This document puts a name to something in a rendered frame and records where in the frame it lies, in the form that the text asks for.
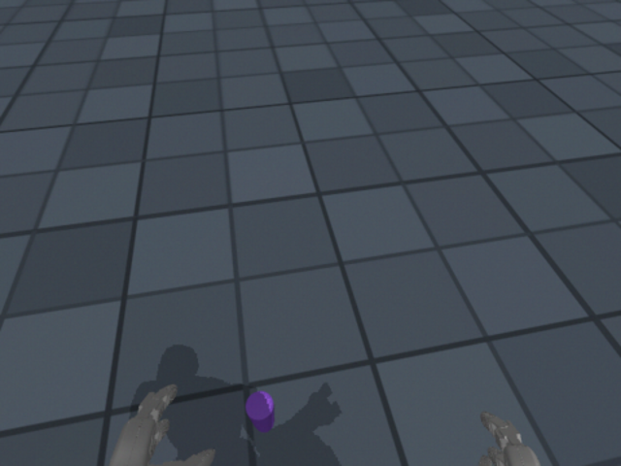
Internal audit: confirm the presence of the left robot hand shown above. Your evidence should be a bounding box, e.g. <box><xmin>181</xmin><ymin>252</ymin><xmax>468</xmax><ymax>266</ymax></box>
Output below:
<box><xmin>109</xmin><ymin>384</ymin><xmax>215</xmax><ymax>466</ymax></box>

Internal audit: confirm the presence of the cup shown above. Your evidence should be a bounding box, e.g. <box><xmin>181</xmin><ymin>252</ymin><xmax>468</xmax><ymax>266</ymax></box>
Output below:
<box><xmin>245</xmin><ymin>391</ymin><xmax>275</xmax><ymax>433</ymax></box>

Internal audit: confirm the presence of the right robot hand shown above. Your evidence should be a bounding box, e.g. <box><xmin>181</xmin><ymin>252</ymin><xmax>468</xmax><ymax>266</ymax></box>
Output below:
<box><xmin>478</xmin><ymin>412</ymin><xmax>540</xmax><ymax>466</ymax></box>

